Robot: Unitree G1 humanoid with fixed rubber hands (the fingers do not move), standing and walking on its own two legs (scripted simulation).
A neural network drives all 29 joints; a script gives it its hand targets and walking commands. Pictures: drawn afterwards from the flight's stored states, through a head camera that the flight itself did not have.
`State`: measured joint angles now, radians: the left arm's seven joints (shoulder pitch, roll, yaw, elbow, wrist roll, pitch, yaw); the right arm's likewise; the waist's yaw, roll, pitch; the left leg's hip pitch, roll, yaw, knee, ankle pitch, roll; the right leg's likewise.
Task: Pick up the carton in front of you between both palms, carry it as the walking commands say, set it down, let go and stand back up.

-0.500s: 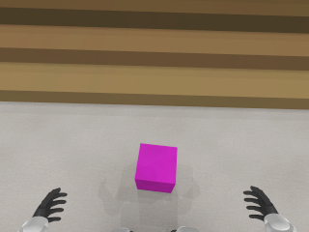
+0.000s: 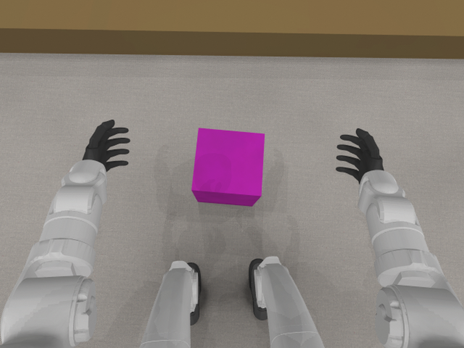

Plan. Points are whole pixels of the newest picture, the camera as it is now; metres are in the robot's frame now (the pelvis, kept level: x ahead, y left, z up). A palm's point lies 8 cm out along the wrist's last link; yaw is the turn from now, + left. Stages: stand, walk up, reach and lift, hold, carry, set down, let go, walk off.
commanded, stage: reach and lift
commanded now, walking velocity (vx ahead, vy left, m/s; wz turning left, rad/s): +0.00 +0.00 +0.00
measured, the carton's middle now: (228, 171) +0.52 -0.02 -0.56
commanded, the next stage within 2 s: none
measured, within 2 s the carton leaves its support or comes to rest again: neither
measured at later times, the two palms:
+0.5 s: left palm (142, 108) +0.56 +0.17 -0.16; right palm (321, 124) +0.51 -0.21 -0.16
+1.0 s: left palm (165, 153) +0.54 +0.17 -0.40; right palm (295, 163) +0.49 -0.21 -0.40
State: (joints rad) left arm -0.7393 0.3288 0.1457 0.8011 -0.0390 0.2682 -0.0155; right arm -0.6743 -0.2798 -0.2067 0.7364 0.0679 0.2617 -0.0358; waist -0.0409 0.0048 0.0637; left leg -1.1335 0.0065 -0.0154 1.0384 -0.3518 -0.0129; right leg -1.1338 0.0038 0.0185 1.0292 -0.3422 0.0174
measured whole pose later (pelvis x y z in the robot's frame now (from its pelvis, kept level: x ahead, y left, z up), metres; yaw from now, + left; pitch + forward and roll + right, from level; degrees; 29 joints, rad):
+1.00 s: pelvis -0.04 +0.01 -0.25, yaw -1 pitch +47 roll -1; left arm -1.43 0.41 0.10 1.04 -0.14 0.15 0.09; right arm -1.33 -0.31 -0.24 0.94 0.16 0.13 -0.13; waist -0.06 0.01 0.15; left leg -2.21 -0.06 -0.06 1.94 -0.55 -0.04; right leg -2.21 0.06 0.05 1.92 -0.53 0.07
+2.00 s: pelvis -0.04 +0.01 -0.32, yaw -1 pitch +35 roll -1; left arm -1.63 0.33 0.17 1.15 -0.04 0.16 0.07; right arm -1.54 -0.27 -0.33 1.04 0.03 0.16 -0.08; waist -0.05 0.02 0.45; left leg -2.23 -0.06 -0.05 2.22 -0.60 -0.04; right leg -2.23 0.03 0.04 2.20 -0.59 0.06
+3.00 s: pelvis -0.03 +0.00 -0.14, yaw +0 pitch +41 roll +0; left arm -0.97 -0.02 0.44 0.66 0.22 0.41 0.04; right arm -0.94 0.03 -0.48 0.62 -0.22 0.42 -0.06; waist -0.02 0.01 -0.20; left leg -1.81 -0.11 -0.11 1.59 -0.49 -0.07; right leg -1.82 0.10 0.11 1.58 -0.48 0.07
